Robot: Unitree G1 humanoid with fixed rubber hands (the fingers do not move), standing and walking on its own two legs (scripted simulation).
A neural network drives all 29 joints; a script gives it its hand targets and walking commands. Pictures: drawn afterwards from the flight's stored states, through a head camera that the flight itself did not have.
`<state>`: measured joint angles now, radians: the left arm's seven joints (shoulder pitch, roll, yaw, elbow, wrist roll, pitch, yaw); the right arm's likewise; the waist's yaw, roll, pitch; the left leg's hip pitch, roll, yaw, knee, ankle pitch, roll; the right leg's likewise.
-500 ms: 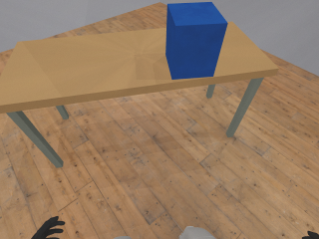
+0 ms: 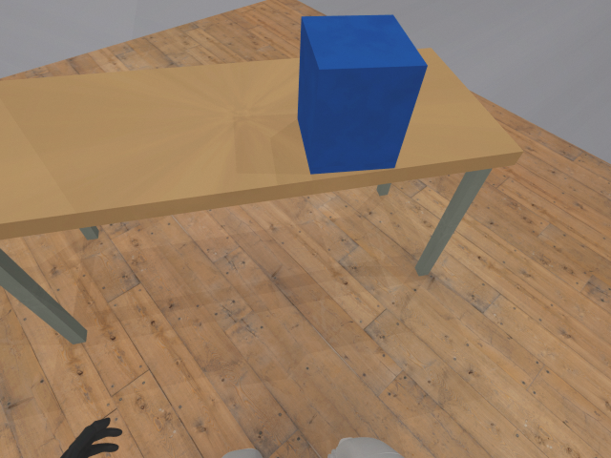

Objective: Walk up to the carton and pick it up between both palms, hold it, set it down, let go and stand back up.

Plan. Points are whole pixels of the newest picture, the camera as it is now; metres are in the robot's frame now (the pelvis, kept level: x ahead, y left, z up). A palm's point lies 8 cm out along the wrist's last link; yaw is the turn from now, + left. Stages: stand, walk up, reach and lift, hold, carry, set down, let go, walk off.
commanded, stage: walk up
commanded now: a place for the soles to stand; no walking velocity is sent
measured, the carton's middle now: (350, 96) +0.80 -0.10 +0.00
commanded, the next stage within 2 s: none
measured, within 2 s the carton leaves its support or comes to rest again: neither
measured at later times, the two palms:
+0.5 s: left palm (180, 449) +0.15 +0.18 -0.08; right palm out of the picture +0.12 -0.50 -0.07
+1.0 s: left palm (214, 391) +0.22 +0.15 -0.10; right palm out of the picture +0.16 -0.52 -0.06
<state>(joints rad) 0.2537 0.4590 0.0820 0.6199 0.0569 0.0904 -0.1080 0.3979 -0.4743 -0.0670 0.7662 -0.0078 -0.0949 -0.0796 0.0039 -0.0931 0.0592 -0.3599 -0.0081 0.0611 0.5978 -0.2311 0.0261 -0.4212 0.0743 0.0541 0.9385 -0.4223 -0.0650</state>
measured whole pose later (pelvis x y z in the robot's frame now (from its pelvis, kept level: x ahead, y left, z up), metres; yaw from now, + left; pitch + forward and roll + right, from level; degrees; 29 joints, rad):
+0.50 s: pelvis +0.05 -0.15 -0.01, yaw +1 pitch -3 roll +3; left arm 0.26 0.46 0.09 0.62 0.06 0.07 -0.10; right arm 0.40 -0.48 -0.06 0.77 -0.02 -0.05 -0.10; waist 0.06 -0.08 0.07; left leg -0.49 -0.01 -0.07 1.15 -0.48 0.02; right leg -0.37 0.00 0.01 0.74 -0.33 -0.02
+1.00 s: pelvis +0.12 -0.18 +0.00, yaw +3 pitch -1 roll +1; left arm 0.25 0.46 0.09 0.62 0.05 0.09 -0.07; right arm 0.40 -0.44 -0.05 0.77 -0.01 -0.09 -0.09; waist -0.01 -0.08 0.10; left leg -0.38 -0.04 0.00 0.64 -0.24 0.03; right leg -0.43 0.05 -0.02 1.04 -0.47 -0.04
